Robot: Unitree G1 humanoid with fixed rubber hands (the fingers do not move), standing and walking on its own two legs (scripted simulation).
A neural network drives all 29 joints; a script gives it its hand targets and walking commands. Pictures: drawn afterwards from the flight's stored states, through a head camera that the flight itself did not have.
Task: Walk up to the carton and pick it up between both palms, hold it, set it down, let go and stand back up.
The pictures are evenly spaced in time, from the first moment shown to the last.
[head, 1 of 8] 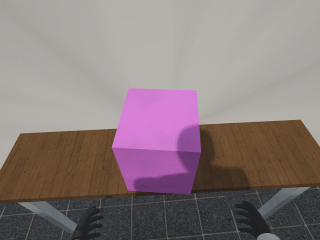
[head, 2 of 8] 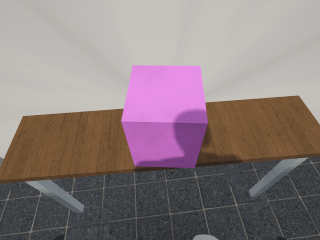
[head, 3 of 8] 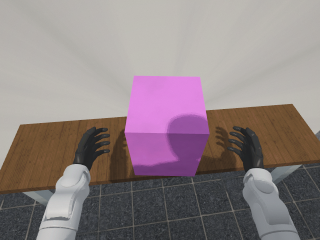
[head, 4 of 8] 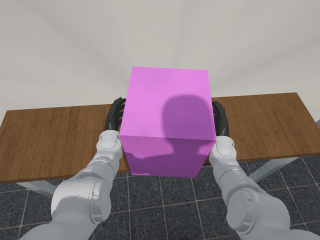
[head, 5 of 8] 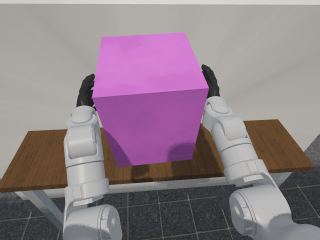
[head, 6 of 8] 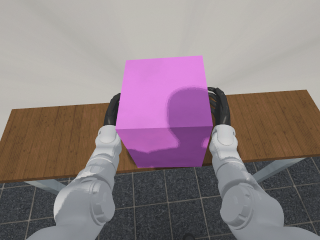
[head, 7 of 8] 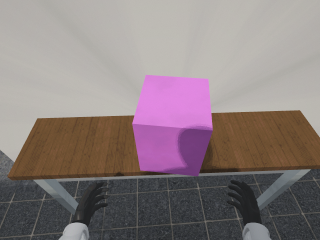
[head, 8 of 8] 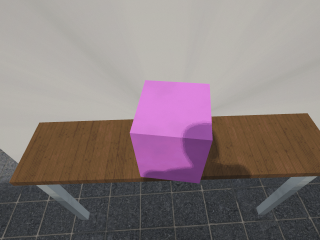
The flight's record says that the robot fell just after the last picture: no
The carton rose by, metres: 0.20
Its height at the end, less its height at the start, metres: +0.00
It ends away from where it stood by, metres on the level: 0.01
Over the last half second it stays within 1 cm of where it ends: yes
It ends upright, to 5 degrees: yes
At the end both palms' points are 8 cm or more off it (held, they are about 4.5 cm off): yes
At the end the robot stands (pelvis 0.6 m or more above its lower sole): yes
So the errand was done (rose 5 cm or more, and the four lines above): yes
